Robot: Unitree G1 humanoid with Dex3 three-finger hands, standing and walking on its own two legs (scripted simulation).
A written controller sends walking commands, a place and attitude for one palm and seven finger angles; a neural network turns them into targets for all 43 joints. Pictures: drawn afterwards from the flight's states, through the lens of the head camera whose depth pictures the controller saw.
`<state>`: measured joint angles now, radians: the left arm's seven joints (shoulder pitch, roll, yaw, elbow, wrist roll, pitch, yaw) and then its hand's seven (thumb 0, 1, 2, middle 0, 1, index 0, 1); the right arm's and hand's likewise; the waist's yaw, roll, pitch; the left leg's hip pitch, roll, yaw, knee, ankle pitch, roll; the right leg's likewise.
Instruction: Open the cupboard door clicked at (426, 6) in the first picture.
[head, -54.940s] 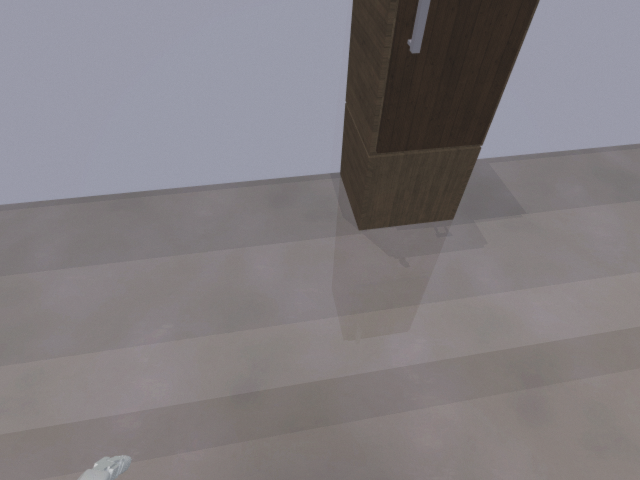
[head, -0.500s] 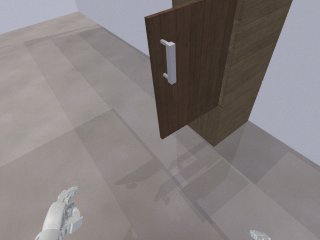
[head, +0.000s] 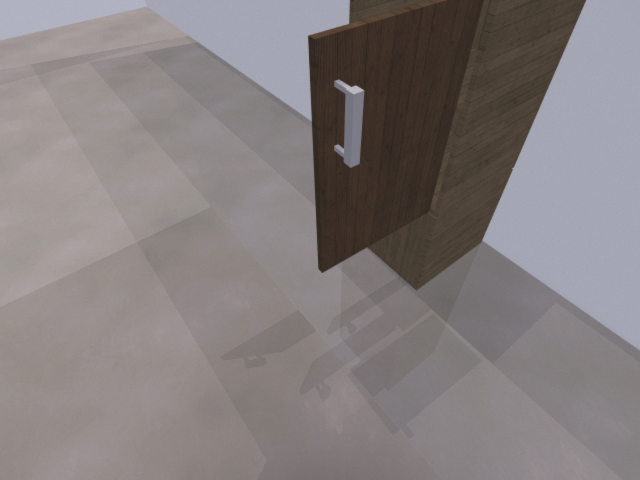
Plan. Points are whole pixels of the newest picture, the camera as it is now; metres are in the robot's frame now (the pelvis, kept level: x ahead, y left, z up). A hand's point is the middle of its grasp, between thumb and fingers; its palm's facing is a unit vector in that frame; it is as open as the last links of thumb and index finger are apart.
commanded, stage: let the arm hang, fingers relaxed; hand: left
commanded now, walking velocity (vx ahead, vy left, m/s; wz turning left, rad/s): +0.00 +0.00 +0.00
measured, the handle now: (346, 124) +0.68 -0.01 +0.09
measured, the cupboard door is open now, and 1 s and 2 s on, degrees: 87 87 87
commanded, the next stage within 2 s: look to check the result in 0.42 s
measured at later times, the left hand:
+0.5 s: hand out of the picture -0.01 +0.18 -0.17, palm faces +0.03 -0.98 -0.19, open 7.3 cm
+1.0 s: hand out of the picture +0.04 +0.19 -0.17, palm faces +0.01 -0.97 -0.23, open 7.4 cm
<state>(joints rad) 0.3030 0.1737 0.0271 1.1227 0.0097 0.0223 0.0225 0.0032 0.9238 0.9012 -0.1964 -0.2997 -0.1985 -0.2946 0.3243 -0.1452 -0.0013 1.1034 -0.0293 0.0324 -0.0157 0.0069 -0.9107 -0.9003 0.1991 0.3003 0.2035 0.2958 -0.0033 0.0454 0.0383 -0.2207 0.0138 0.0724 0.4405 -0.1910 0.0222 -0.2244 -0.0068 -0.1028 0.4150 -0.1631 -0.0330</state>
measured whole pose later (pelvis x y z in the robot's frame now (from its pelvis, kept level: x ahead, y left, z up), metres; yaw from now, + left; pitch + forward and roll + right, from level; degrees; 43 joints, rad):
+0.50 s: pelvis +0.00 +0.01 +0.00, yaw -1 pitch -1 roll +0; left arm 0.29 0.11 0.02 1.15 0.02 0.00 0.03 0.01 0.92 0.90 -0.20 -0.30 -0.20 -0.29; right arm 0.31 -0.12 -0.01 1.13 -0.02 0.01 -0.02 0.00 -0.91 -0.90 0.20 0.30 0.20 0.30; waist 0.00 0.02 0.04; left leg -0.20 -0.01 0.10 0.41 -0.18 0.04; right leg -0.24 -0.03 -0.07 0.43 -0.17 -0.01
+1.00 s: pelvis +0.02 +0.00 +0.00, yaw -1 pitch -1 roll +0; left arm 0.22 0.17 0.02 1.15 0.01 -0.01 0.02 0.01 0.91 0.90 -0.20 -0.30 -0.20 -0.29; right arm 0.24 -0.18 -0.01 1.15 -0.02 0.00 -0.02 0.01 -0.91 -0.90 0.20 0.30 0.20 0.30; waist -0.01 0.02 0.05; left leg -0.16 0.00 0.09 0.38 -0.20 0.03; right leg -0.19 -0.02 -0.08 0.40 -0.19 -0.02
